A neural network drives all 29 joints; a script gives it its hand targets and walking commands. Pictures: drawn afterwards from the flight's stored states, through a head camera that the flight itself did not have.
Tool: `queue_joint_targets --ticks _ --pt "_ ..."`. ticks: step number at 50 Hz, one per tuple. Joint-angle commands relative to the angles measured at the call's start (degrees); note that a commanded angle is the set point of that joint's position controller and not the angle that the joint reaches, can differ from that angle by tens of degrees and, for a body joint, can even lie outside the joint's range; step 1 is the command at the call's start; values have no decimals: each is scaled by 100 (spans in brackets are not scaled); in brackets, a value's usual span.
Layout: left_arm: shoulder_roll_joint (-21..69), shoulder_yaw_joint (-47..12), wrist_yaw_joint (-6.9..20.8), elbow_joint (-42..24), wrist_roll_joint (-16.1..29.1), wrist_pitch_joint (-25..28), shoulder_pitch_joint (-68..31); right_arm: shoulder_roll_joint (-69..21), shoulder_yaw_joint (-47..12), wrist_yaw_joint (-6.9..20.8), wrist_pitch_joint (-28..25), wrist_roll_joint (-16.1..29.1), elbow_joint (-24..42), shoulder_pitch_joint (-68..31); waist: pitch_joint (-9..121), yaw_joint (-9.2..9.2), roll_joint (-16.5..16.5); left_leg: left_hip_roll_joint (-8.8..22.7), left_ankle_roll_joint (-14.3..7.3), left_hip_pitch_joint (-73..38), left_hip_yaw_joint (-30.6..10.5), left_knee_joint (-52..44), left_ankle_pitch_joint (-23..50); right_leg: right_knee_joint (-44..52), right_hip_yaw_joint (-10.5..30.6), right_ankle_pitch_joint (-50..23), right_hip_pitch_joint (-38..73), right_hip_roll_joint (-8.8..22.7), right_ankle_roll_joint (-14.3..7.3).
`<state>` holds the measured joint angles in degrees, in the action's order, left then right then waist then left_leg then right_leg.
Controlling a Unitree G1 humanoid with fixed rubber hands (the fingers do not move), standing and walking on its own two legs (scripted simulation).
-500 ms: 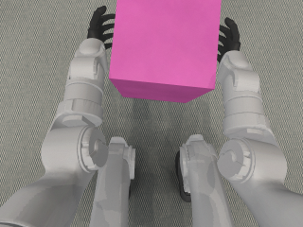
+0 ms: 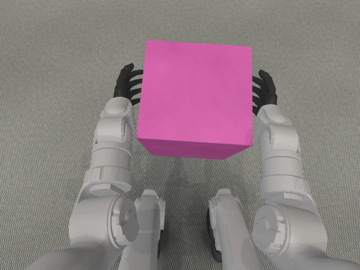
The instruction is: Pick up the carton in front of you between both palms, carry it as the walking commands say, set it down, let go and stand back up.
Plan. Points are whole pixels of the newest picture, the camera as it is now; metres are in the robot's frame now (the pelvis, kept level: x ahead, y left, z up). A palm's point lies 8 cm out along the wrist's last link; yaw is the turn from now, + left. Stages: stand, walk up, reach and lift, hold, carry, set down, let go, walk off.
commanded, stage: reach and lift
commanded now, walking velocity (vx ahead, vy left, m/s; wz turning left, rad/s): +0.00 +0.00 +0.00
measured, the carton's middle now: (192, 111) +0.48 -0.01 -0.12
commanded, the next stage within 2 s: hold in 1.98 s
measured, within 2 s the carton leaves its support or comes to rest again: neither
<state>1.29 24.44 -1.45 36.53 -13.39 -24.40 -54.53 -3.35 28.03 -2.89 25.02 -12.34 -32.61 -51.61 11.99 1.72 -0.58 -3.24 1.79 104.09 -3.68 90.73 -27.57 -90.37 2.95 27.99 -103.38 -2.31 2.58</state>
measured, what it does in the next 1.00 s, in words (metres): rises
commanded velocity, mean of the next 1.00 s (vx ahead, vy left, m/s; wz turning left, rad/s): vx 0.00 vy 0.00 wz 0.00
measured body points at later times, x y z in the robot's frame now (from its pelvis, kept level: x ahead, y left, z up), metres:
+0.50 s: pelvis +0.04 +0.00 +0.14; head +0.16 +0.00 +0.57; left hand +0.43 +0.14 +0.11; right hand +0.42 -0.16 +0.11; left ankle +0.09 +0.12 -0.51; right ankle +0.09 -0.13 -0.51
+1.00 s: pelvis +0.07 -0.01 +0.22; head +0.05 -0.01 +0.67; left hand +0.38 +0.15 +0.24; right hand +0.38 -0.16 +0.24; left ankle +0.09 +0.12 -0.51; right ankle +0.09 -0.13 -0.51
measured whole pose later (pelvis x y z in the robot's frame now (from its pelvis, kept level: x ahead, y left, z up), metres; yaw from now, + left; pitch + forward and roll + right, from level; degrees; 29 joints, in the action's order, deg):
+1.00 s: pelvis +0.07 -0.01 +0.22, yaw +0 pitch -1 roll +0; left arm 9.0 15.9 0.2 21.7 -15.5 -32.8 -16.2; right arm -9.0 15.8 -0.4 33.3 -15.4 -22.0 -16.5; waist 3.5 0.0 0.1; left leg -0.8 0.8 14.0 -4.0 27.7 -13.1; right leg -28.0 3.7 13.5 -14.0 -0.8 0.6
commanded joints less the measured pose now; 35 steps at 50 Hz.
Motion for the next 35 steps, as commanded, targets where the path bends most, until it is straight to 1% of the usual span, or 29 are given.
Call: queue_joint_targets --ticks 1,8,17,23,28,35 --pt "6491 -3173 1425 335 1067 125 -3208 -6038 -3455 1647 -155 1110 -268 -3665 5354 83 -228 -684 -13 -3643 606 -1254 1416 1160 -685 -1482 3262 -750 -94" --pt "6574 -3115 1347 358 889 245 -2419 -6142 -3444 1649 -257 945 -380 -2858 4630 29 -135 -661 -43 -4358 435 -2014 1373 1937 -516 -1372 3878 -749 -126" --pt "6661 -3365 1377 94 855 323 -1525 -6328 -3704 1652 -341 862 -256 -1912 4017 -37 -4 -580 -95 -5449 259 -3005 1541 2945 -269 -1545 5109 -677 -170" --pt "6689 -3575 1432 -116 842 295 -885 -6416 -3926 1650 -316 827 -106 -1244 3494 -72 33 -501 -137 -6258 153 -3725 1731 3676 -90 -1773 6068 -604 -214" --pt "6677 -3676 1463 -279 804 234 -311 -6427 -4076 1642 -274 789 17 -688 2930 -114 53 -439 -163 -7007 59 -4341 2036 4302 14 -2066 6840 -531 -242" --pt "6609 -3881 1493 -637 836 -2 421 -6410 -4273 1639 -52 767 324 52 2108 -138 76 -356 -181 -8135 -22 -5254 2522 5219 90 -2547 7944 -431 -240"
